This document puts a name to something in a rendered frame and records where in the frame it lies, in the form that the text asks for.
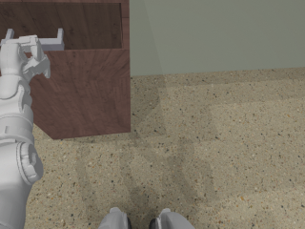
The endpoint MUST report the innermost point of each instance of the robot left hand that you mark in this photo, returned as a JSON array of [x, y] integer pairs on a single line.
[[14, 61]]

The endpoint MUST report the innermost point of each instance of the left robot upper arm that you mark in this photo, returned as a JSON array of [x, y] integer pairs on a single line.
[[20, 167]]

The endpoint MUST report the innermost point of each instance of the robot left forearm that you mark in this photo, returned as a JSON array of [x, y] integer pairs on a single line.
[[16, 115]]

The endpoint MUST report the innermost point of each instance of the left robot thigh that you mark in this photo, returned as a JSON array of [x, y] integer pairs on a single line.
[[114, 220]]

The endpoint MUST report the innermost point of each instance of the right robot shin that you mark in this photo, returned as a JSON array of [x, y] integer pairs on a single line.
[[164, 211]]

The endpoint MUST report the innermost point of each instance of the drawer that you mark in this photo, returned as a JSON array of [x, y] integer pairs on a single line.
[[86, 25]]

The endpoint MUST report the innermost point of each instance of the cabinet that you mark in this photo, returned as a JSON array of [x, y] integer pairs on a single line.
[[89, 91]]

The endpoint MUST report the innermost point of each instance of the handle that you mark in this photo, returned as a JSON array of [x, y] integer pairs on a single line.
[[47, 44]]

